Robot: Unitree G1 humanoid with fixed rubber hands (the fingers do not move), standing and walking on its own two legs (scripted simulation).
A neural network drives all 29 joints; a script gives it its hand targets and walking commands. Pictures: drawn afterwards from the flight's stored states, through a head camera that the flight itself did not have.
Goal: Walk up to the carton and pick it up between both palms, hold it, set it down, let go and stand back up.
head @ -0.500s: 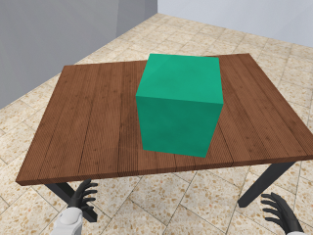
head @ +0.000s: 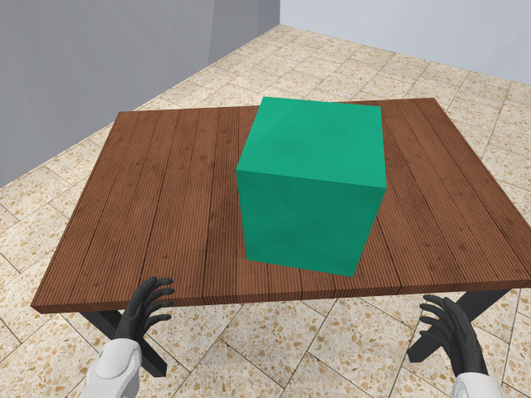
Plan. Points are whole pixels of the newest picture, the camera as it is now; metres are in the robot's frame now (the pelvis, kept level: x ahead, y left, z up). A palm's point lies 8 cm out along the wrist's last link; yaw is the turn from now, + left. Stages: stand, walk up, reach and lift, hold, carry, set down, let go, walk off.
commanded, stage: reach and lift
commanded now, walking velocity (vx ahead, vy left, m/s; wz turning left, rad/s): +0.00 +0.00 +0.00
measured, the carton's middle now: (308, 188) +0.46 -0.04 +0.03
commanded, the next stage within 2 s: none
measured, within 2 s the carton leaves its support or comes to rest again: neither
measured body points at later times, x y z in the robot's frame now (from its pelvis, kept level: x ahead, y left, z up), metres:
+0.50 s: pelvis +0.01 +0.00 +0.00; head +0.00 +0.00 +0.45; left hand +0.25 +0.21 +0.04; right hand +0.24 -0.22 +0.03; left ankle -0.03 +0.13 -0.75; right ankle +0.00 -0.15 -0.75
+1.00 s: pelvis -0.01 -0.01 +0.00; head +0.00 +0.00 +0.45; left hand +0.33 +0.20 +0.10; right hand +0.31 -0.23 +0.09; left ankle -0.03 +0.13 -0.75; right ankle +0.00 -0.15 -0.75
